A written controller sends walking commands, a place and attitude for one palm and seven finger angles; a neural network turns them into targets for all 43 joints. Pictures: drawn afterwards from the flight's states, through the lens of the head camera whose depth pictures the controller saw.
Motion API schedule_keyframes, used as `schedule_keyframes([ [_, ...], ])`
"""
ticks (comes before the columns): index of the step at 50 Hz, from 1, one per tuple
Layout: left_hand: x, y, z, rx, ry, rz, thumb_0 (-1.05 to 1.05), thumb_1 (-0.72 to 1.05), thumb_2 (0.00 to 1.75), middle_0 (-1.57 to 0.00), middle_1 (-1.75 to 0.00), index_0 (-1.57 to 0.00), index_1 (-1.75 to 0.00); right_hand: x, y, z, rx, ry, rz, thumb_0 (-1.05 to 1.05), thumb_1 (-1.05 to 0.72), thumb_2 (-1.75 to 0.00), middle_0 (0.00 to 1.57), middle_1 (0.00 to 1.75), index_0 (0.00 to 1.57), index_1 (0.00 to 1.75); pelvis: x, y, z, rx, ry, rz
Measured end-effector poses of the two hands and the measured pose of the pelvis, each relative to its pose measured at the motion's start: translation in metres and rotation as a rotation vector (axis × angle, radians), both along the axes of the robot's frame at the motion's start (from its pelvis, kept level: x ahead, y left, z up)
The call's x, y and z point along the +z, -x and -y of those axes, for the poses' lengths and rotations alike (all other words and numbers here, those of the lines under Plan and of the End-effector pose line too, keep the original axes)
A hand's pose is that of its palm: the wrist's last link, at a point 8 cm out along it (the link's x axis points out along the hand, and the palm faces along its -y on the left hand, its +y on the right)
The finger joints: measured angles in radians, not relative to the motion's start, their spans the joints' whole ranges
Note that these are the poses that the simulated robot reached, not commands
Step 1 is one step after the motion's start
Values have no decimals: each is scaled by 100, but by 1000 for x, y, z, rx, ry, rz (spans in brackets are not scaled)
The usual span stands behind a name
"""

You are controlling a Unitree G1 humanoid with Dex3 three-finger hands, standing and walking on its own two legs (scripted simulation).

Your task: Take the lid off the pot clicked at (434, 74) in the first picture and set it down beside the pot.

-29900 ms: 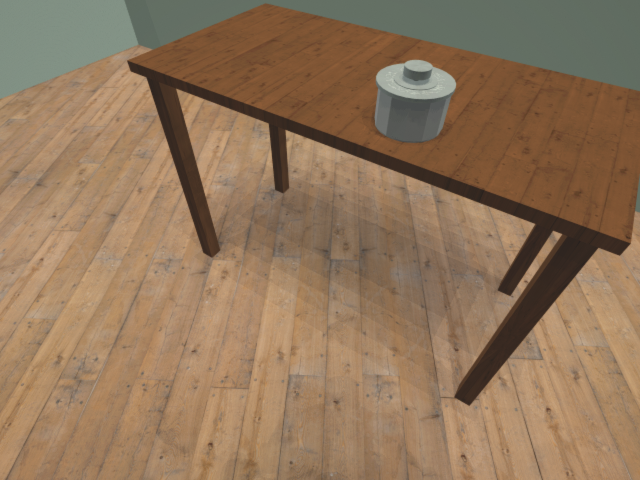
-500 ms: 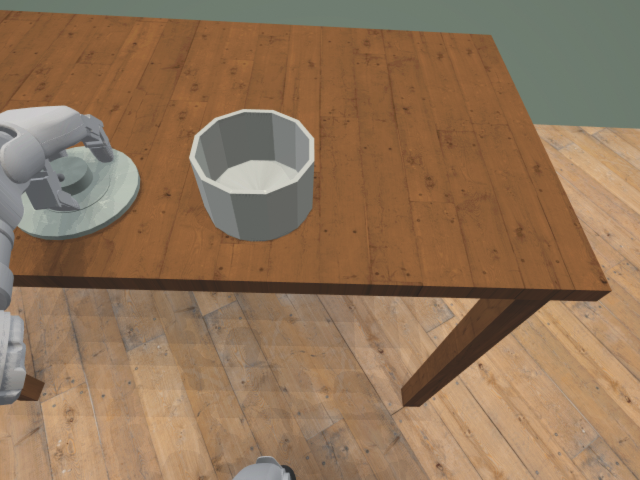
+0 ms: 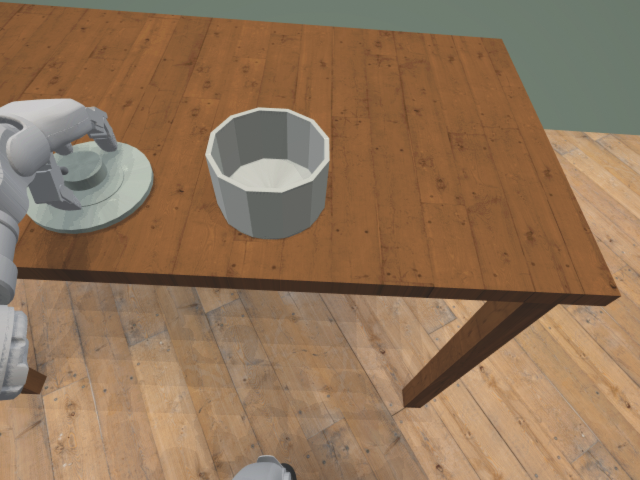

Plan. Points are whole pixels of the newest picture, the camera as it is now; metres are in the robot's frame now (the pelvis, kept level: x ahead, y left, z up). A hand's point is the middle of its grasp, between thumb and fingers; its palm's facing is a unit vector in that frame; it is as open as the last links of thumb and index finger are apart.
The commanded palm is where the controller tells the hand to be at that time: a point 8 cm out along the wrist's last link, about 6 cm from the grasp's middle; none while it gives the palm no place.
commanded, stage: raise the empty hand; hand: left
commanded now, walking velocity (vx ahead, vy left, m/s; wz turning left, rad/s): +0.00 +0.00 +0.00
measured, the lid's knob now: (81, 170) +0.47 +0.31 +0.09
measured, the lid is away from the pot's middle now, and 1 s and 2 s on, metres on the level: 0.24 0.24 0.24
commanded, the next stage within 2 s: draw the hand back to the body in 1.16 s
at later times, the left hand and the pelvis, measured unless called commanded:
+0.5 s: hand (28, 127) +0.46 +0.32 +0.17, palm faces -0.31 -0.06 -0.95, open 11.0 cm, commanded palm +0.46 +0.30 +0.25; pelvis +0.00 +0.02 +0.01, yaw +0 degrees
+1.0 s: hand (1, 76) +0.45 +0.31 +0.23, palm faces -0.23 -0.06 -0.97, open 11.0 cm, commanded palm +0.46 +0.30 +0.30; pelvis -0.01 +0.03 +0.01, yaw +1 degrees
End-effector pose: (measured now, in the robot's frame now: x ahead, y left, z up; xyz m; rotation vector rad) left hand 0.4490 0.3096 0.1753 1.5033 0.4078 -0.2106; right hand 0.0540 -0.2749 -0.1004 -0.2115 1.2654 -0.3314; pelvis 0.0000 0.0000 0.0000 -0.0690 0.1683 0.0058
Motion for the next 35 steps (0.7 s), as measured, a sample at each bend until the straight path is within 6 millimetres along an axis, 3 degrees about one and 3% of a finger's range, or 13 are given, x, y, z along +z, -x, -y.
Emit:
schedule_keyframes([
  [15,34,-9,-9,28,-2,47,0,-10,86,-47,-66,-46,-66,3,1,-11,-12,-18,11,0,-91,-90,20,30,20,30,4,-4,-9,-3,0,10],
  [35,82,2,-4,25,-19,108,0,-10,86,-47,-66,-47,-66,7,-22,-31,55,-47,84,0,-91,-90,20,30,20,30,7,6,-21,17,2,41],
])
